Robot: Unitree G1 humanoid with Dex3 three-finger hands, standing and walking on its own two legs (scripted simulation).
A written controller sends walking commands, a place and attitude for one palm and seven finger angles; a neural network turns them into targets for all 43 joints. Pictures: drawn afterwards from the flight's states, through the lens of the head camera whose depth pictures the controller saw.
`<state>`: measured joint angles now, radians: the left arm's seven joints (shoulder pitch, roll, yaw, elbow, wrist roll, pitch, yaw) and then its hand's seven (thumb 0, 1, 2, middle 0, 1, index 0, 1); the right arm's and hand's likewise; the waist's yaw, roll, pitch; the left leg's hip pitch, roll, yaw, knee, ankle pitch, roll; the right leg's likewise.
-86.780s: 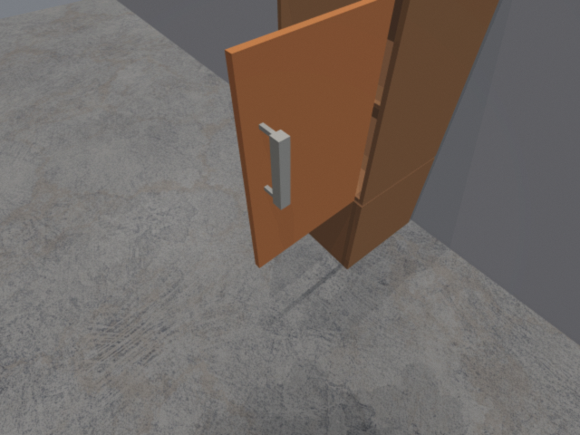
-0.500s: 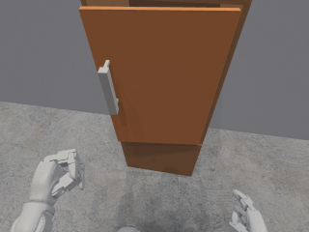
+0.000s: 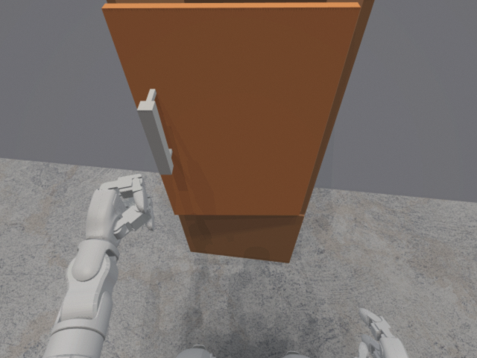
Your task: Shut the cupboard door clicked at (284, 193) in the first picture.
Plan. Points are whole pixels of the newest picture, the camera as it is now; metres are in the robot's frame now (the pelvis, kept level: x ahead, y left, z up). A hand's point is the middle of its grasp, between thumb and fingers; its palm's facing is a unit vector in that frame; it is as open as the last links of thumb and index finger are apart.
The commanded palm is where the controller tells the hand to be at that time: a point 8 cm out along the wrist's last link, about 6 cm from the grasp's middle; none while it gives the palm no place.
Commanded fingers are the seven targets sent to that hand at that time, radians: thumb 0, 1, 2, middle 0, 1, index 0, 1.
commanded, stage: bring the fist close to the handle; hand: left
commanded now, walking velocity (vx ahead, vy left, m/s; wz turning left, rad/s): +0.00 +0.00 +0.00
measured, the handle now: (159, 134) +0.52 +0.19 +0.07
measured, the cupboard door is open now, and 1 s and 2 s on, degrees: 7 7 0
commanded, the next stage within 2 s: push the door shut along its arc in 0.88 s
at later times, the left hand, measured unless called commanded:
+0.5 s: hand (169, 166) +0.42 +0.15 +0.08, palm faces +0.02 -1.00 -0.02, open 3.1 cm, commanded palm +0.40 +0.20 +0.07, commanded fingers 0.00 0.90 0.90 -1.30 -1.50 -1.30 -1.50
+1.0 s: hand (172, 164) +0.43 +0.14 +0.08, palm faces +0.03 -1.00 -0.02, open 3.1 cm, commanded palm +0.40 +0.19 +0.07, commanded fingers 0.00 0.90 0.90 -1.30 -1.50 -1.30 -1.50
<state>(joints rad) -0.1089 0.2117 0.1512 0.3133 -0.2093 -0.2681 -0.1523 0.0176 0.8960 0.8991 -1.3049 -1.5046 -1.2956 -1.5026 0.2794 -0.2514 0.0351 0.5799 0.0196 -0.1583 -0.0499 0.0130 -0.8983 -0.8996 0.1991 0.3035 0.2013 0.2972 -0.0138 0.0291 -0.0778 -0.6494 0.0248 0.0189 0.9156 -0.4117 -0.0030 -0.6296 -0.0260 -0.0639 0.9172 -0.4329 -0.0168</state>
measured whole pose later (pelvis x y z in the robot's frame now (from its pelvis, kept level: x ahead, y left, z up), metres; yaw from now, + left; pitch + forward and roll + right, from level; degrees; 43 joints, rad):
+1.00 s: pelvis +0.00 +0.00 +0.00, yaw -1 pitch +12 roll +0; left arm -0.57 0.23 0.23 0.86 -0.13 -0.41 -0.08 0.02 0.90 0.90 -1.31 -1.50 -1.30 -1.50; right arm 0.33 -0.26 0.00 0.64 0.01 -0.03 -0.02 0.01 -0.90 -0.90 0.20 0.30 0.20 0.30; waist -0.07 0.03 -0.09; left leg -0.73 0.04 0.04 0.92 -0.40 0.00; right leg -0.72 -0.01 -0.05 0.91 -0.41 -0.02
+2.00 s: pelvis -0.04 +0.01 -0.04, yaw +1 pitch +19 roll -3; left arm -1.07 0.37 0.22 1.25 -0.08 -0.36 0.03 0.02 0.90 0.90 -1.40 -1.50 -1.39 -1.50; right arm 0.38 -0.28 0.03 0.69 -0.03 -0.12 -0.01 0.01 -0.90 -0.90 0.20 0.30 0.20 0.30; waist -0.16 0.02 -0.11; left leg -1.05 0.02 -0.03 1.09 -0.38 0.01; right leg -0.99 -0.03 -0.10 1.05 -0.39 -0.01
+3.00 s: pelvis +0.02 -0.01 +0.01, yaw -1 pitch +10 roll +0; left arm -0.35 0.16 0.13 0.56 -0.14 -0.34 -0.05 0.02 0.90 0.90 -1.30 -1.50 -1.30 -1.50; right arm 0.25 -0.23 0.01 0.57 0.02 -0.01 -0.01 0.01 -0.90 -0.90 0.20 0.30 0.20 0.30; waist -0.02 0.04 -0.11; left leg -0.62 0.03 0.03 0.86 -0.41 -0.01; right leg -0.62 0.00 -0.04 0.87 -0.43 -0.02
